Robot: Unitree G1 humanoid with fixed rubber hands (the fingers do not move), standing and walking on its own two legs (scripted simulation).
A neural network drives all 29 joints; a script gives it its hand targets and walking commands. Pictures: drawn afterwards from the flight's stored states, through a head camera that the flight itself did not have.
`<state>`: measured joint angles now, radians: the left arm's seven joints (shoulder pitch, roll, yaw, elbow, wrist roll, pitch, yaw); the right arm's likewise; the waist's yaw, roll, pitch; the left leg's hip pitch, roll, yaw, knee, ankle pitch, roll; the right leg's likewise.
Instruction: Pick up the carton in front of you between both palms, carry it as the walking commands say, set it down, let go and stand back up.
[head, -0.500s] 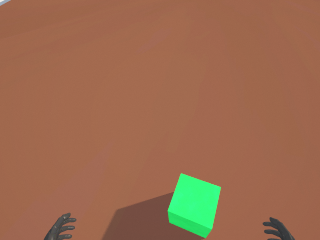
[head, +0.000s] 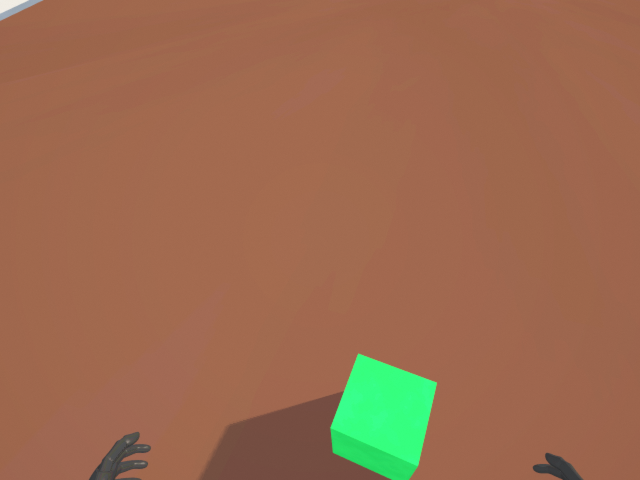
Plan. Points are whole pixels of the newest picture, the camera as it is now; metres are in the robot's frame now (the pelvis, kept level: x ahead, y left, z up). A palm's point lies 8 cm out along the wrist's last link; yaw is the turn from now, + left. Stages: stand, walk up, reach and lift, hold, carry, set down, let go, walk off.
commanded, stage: stand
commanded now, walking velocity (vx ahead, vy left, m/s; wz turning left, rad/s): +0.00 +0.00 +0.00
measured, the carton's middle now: (381, 419) +0.37 -0.10 -0.65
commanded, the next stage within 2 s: none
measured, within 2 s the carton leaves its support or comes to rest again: neither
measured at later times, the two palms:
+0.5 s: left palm out of the picture +0.08 +0.31 -0.09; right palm out of the picture +0.07 -0.30 -0.11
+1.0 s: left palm out of the picture +0.08 +0.31 -0.09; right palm out of the picture +0.06 -0.30 -0.11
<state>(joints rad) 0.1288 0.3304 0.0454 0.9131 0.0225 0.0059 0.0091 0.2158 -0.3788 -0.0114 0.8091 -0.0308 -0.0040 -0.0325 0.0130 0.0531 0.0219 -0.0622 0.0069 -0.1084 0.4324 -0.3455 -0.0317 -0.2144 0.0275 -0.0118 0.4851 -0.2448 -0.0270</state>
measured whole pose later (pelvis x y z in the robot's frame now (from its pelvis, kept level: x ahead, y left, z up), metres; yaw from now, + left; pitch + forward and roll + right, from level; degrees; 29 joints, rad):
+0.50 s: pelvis -0.02 +0.00 +0.00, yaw -1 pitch -2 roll +0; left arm 0.11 0.35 0.03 1.02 0.01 0.00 0.00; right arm 0.20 -0.39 0.00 0.92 -0.03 -0.01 -0.02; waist 0.01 0.04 0.03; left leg -0.04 0.00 -0.09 0.38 -0.30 -0.03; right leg -0.20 0.02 0.01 0.43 -0.19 -0.02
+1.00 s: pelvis -0.02 +0.00 +0.01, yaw -1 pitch -2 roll +0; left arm 0.09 0.37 0.02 1.05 0.01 0.00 0.00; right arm 0.18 -0.40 0.00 0.97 -0.03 -0.01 -0.02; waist 0.01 0.03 0.04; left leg -0.03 0.00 -0.08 0.35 -0.28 -0.03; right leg -0.20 0.02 0.02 0.41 -0.17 -0.02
